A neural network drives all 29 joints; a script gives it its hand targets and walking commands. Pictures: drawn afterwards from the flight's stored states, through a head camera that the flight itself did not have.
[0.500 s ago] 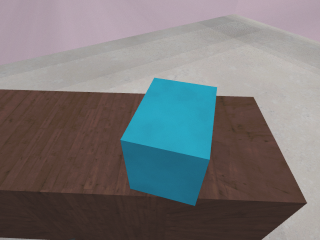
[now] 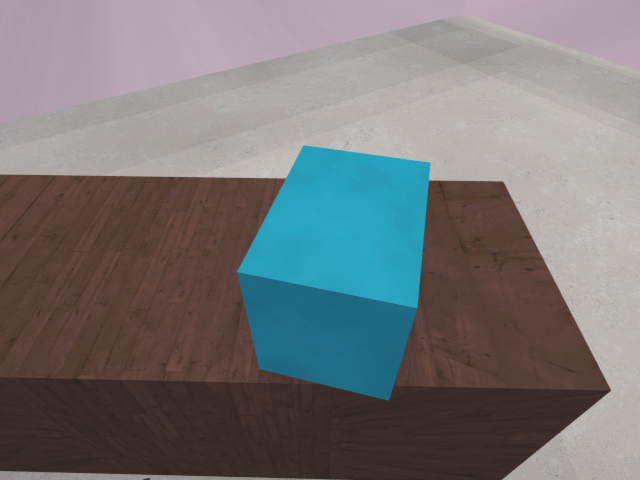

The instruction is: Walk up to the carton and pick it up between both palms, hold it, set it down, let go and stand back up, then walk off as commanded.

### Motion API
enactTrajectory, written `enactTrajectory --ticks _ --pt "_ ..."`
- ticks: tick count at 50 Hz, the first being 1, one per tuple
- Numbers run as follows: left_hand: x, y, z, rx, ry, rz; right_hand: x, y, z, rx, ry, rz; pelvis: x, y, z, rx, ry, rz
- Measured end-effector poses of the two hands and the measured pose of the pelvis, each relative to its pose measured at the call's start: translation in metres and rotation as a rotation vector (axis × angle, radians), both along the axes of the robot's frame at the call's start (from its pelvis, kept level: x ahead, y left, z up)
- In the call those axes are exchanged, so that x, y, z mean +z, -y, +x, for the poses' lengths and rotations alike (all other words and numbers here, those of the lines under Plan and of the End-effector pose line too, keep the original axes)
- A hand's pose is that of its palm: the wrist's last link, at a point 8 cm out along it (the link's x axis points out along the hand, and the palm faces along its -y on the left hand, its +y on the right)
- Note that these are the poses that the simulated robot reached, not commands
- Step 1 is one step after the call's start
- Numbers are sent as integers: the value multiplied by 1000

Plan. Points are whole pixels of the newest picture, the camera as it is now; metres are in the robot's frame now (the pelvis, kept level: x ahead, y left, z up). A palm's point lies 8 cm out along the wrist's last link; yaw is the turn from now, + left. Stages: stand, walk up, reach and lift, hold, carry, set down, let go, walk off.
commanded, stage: walk off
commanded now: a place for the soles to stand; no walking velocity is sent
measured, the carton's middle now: (344, 266) +0.49 -0.02 -0.04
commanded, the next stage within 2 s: none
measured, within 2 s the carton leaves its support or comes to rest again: neither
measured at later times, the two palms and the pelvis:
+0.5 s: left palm out of the picture +0.01 +0.32 -0.14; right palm out of the picture -0.02 -0.27 -0.12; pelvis -0.08 +0.04 -0.02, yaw -2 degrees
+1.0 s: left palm out of the picture -0.10 +0.29 -0.10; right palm out of the picture -0.13 -0.34 -0.14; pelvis -0.20 -0.01 -0.02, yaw -2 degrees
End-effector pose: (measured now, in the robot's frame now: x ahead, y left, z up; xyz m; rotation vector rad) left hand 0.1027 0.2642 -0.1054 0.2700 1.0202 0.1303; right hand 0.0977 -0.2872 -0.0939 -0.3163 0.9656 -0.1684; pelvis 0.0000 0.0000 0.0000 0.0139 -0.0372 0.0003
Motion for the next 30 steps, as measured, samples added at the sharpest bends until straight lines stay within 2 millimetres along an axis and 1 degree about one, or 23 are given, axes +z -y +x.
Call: enactTrajectory --ticks 4,7,9,12,15,17,21,24,27,30 --pt "-9 -10 -18 5 -40 7 -6 1 -10 -1 -18 -24 -7 -8 -12 -2 39 -12" --pt "-18 -22 -30 13 -60 2 -9 -3 -26 -10 -44 -48 -13 -19 -21 -2 62 -28" --pt "-26 -32 -36 9 -68 -2 -12 -7 -42 -21 -64 -67 -19 -29 -27 0 61 -41" --pt "-38 -47 -47 -8 -99 8 -17 -16 -72 -48 -106 -81 -25 -39 -41 -9 80 -44" --pt "-39 -55 -59 0 -123 15 -16 -23 -99 -67 -151 -84 -23 -43 -49 -3 90 -52" --pt "-38 -58 -66 4 -133 17 -15 -26 -110 -71 -174 -84 -20 -44 -54 -8 83 -51" --pt "-36 -62 -81 -5 -170 35 -16 -27 -116 -73 -181 -82 -19 -44 -67 -25 48 -41" --pt "-36 -61 -92 -18 -196 55 -21 -24 -118 -75 -168 -73 -21 -41 -79 -38 26 -28" --pt "-34 -55 -102 -31 -206 75 -30 -17 -123 -81 -152 -58 -24 -33 -91 -50 12 -8" --pt "-33 -45 -113 -43 -202 100 -41 -8 -133 -87 -136 -35 -29 -22 -106 -61 9 16"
